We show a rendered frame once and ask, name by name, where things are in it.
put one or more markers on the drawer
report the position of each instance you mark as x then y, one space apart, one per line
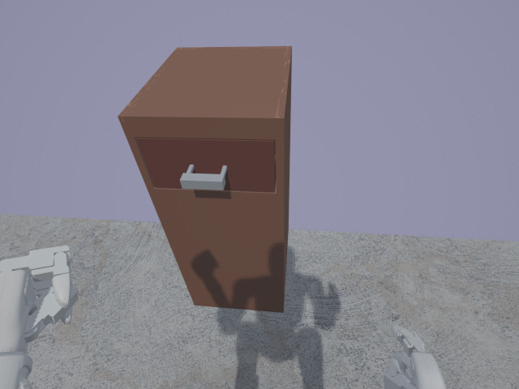
251 163

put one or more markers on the robot left forearm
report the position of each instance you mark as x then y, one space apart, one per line
15 368

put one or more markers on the robot right hand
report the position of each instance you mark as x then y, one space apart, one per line
421 370

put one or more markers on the robot left hand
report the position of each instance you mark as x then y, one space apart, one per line
50 269

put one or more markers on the handle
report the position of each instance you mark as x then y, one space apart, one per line
203 181

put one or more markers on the cabinet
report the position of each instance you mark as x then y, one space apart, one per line
230 245

